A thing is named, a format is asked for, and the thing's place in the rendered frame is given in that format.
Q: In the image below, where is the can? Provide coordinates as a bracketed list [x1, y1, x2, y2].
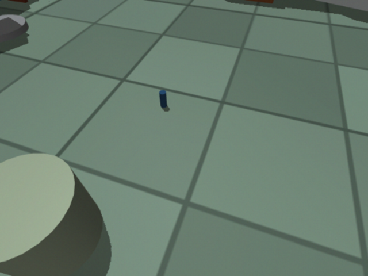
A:
[159, 90, 167, 108]

